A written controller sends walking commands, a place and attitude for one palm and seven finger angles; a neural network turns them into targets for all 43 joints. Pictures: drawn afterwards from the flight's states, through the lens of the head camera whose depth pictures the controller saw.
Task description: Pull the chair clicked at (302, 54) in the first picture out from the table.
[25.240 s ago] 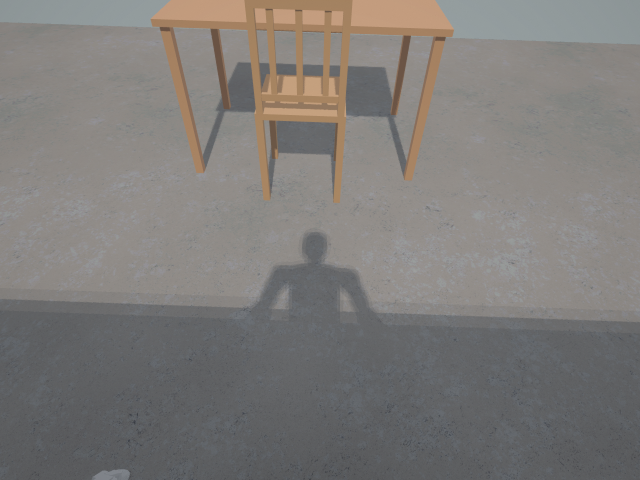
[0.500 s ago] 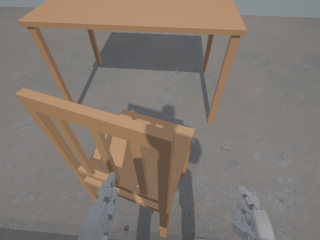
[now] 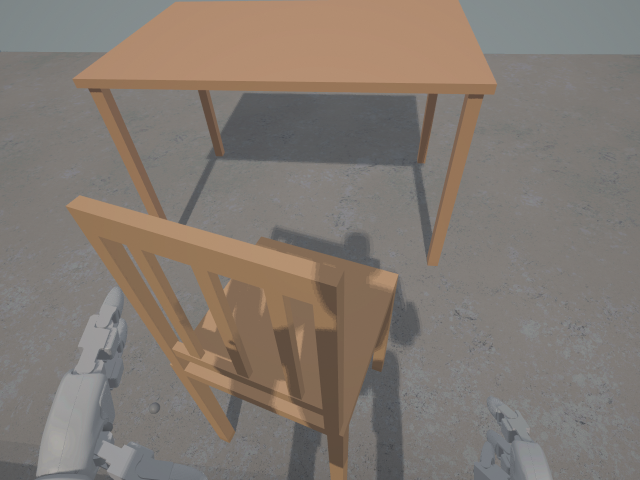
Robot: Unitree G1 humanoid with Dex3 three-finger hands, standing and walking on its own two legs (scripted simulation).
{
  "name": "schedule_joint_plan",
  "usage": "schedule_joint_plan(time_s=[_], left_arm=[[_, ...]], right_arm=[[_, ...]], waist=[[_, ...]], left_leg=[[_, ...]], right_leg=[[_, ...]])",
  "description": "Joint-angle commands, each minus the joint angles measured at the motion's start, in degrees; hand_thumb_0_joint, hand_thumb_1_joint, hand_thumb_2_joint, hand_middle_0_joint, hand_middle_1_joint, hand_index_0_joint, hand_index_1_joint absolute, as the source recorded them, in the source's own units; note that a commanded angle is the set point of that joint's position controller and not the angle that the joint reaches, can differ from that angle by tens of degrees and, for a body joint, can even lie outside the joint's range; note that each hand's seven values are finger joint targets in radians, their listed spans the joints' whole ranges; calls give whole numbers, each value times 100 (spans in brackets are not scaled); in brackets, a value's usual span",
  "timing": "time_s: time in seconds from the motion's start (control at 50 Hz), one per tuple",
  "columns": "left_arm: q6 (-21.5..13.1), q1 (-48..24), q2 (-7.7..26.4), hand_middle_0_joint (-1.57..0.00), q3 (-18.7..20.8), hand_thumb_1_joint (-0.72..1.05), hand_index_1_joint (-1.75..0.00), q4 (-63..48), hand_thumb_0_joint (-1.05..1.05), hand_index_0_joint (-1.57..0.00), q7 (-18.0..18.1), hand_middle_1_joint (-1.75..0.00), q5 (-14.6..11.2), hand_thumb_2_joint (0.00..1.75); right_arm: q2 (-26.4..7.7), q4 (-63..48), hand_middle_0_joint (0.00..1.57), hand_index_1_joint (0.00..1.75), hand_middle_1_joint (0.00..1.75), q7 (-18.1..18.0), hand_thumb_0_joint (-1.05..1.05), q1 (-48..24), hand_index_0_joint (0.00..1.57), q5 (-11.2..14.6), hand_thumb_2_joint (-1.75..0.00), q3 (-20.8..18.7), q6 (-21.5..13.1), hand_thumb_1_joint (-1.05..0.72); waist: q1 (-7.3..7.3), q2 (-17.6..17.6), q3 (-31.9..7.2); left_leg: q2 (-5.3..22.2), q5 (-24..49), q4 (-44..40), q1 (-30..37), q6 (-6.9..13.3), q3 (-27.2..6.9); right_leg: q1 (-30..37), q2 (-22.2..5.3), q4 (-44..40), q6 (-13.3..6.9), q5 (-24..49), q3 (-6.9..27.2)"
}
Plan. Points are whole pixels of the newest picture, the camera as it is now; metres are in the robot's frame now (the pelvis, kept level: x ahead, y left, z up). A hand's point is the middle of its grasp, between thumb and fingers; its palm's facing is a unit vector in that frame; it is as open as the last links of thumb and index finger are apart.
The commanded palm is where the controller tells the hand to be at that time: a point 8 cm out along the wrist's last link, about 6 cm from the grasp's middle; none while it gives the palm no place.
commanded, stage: draw the hand back to the body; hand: left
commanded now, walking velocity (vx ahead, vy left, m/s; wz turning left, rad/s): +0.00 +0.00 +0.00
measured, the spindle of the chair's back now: (227, 327) +0.34 +0.17 -0.02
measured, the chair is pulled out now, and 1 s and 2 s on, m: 0.57 0.57 0.57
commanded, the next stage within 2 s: step back with the hand held close in 0.96 s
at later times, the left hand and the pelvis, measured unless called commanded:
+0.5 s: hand (50, 324) +0.21 +0.25 +0.20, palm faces +0.43 -0.79 -0.43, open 10.6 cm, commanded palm +0.16 +0.30 +0.21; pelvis +0.02 +0.00 +0.04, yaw -1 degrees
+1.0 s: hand (31, 296) +0.22 +0.26 +0.22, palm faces +0.46 -0.77 -0.43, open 7.5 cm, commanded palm +0.17 +0.30 +0.23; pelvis +0.03 +0.00 +0.05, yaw -1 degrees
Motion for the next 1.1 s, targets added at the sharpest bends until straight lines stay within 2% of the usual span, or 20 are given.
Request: schedule_joint_plan(time_s=[0.0,0.04,0.14,0.22,0.24,0.26,0.34,0.38,0.5,0.54,0.62,0.66,0.76,0.82,0.84,0.86,0.96,1.02,1.06,1.08], left_arm=[[-80,-31,506,-6,290,-12,-9,-978,0,-6,437,-9,259,41],[-90,-351,825,-7,573,-4,-10,-1014,0,-7,539,-10,292,44],[-185,-723,1193,-10,1108,14,-14,-1110,0,-10,670,-14,323,53],[-265,-812,1107,-12,1244,28,-17,-986,0,-12,664,-17,308,60],[-268,-837,1162,-12,1342,32,-18,-960,0,-12,658,-18,305,62],[-272,-783,1056,-13,1323,36,-19,-809,0,-13,638,-19,285,64],[-299,-959,1237,-15,1704,50,-22,-548,0,-15,600,-22,249,71],[-353,-1121,1307,-16,1861,57,-23,-591,0,-16,579,-23,222,74],[-483,-1639,1645,-19,2353,79,-28,-917,0,-19,604,-28,206,85],[-457,-1758,1793,-19,2553,86,-29,-810,0,-19,613,-29,188,88],[-409,-1584,1288,-20,2219,90,-30,-131,0,-20,504,-30,138,90],[-387,-1582,1163,-20,2081,90,-30,39,0,-20,445,-30,120,90],[-515,-1665,1623,-20,2387,90,-30,-736,0,-20,484,-30,163,90],[-498,-1524,1695,-20,2453,90,-30,-931,0,-20,522,-30,180,90],[-487,-1629,1781,-20,2509,90,-30,-1078,0,-20,534,-30,198,90],[-470,-1624,1710,-20,2459,90,-30,-969,0,-20,544,-30,210,90],[-390,-1767,1438,-20,2281,90,-30,-398,0,-20,512,-30,185,90],[-398,-1698,1399,-20,2280,90,-30,-197,0,-20,479,-30,163,90],[-415,-1906,1237,-20,2002,90,-30,-327,0,-20,427,-30,173,90],[-745,-2886,2297,-20,2986,90,-30,-848,0,-20,491,-30,175,90]], right_arm=[[-484,-850,20,30,30,-117,0,-686,20,-43,-90,-187,-193,-90],[-530,-784,20,30,30,-158,0,-766,20,-59,-90,-181,-218,-90],[-550,-571,20,30,30,-178,0,-880,20,-89,-90,-125,-369,-90],[-533,-391,20,30,30,-117,0,-953,20,-110,-90,-108,-456,-90],[-546,-344,20,30,30,-93,0,-987,20,-99,-90,-118,-470,-90],[-527,-292,20,30,30,-76,0,-974,20,-112,-90,-114,-468,-90],[-569,-161,20,30,30,-28,0,-1097,20,-123,-90,-182,-426,-90],[-578,-129,20,30,30,-14,0,-1096,20,-135,-90,-189,-405,-90],[-590,38,20,30,30,56,0,-1138,20,-170,-90,-169,-453,-90],[-607,121,20,30,30,70,0,-1193,20,-175,-90,-179,-448,-90],[-627,186,20,30,30,122,0,-1225,20,-166,-90,-225,-337,-90],[-652,192,20,30,30,142,0,-1258,20,-152,-90,-243,-264,-90],[-652,127,20,30,30,169,0,-1288,20,-208,-90,-261,-300,-90],[-609,143,20,30,30,163,0,-1295,20,-210,-90,-251,-328,-90],[-626,157,20,30,30,161,0,-1309,20,-210,-90,-239,-346,-90],[-591,185,20,30,30,152,0,-1306,20,-208,-90,-225,-348,-90],[-617,237,20,30,30,132,0,-1351,20,-180,-90,-228,-260,-90],[-630,224,20,30,30,148,0,-1342,20,-180,-90,-256,-208,-90],[-661,198,20,30,30,165,0,-1364,20,-185,-90,-239,-197,-90],[-729,-27,20,30,30,151,0,-1154,20,-106,-90,-265,-99,-90]], waist=[[9,-377,278],[24,-433,414],[128,-101,435],[144,-27,557],[172,157,582],[146,-20,607],[186,-462,710],[190,-437,628],[246,323,343],[260,256,374],[199,-425,755],[177,-392,914],[284,-31,126],[298,48,-19],[285,314,33],[271,341,179],[205,-61,850],[224,-357,806],[176,-203,712],[56,-417,1043]], left_leg=[[76,943,-1395,-58,141,-2],[79,902,-1553,110,162,-12],[64,1151,-2029,605,131,-66],[77,1448,-2340,955,108,-70],[72,1600,-2397,1009,91,-84],[68,1695,-2465,1095,92,-62],[111,1943,-2658,1245,102,-54],[98,2050,-2745,1379,121,3],[103,2727,-2986,1825,35,-11],[119,2931,-3016,1886,13,-29],[154,2816,-3117,1862,75,34],[148,2681,-3155,1827,95,57],[101,2980,-3178,2117,93,33],[120,3335,-3138,2238,69,54],[113,3372,-3142,2221,32,33],[124,3363,-3165,2206,21,51],[156,2856,-3283,2023,55,53],[155,2671,-3286,1991,102,71],[128,2640,-3296,2035,109,72],[325,2158,-3221,1757,207,-30]], right_leg=[[1210,-149,-1410,-117,116,275],[1347,-147,-1647,-129,34,313],[1824,-133,-1877,-167,336,304],[2064,-105,-2013,-151,683,255],[2170,-101,-2072,-172,818,280],[2221,-84,-2094,-145,932,262],[2439,-39,-2287,-132,1212,284],[2567,-42,-2333,-110,1349,292],[2930,-59,-2442,-143,1815,297],[3008,-42,-2512,-149,1955,303],[2875,-11,-2626,-92,1878,229],[2813,-15,-2691,-88,1779,234],[3245,-46,-2658,-100,2059,285],[3357,-40,-2662,-103,2343,325],[3362,-35,-2679,-123,2331,346],[3294,-35,-2695,-121,2294,326],[2973,8,-2819,-121,1883,289],[2984,-1,-2828,-101,1781,280],[2988,-15,-2842,-94,1749,305],[2544,-294,-3152,-78,2046,1011]])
